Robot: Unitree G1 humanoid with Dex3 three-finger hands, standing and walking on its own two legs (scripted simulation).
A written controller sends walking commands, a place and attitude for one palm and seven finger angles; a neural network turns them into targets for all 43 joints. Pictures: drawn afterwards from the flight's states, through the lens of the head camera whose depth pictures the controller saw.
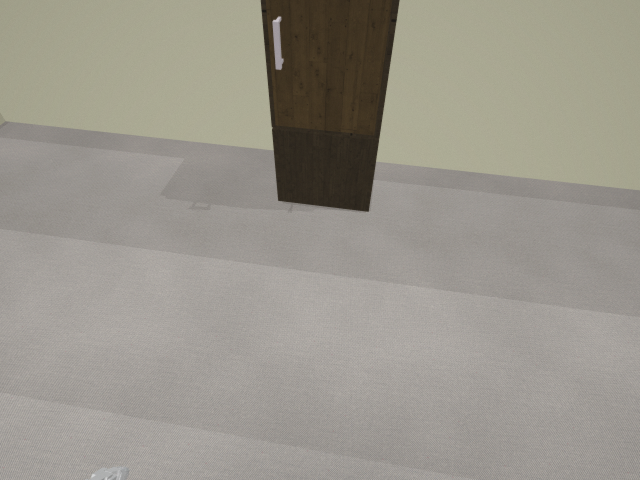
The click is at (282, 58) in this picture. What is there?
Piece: cupboard door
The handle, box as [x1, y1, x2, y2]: [272, 16, 283, 69]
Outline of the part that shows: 278,16 272,22 276,69 281,68 281,64 283,61 280,55 280,17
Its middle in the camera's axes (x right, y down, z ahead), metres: -0.14 -0.64 +1.28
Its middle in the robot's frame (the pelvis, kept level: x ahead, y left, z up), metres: +1.38 +0.21 -0.02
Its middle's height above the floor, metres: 0.75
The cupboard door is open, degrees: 0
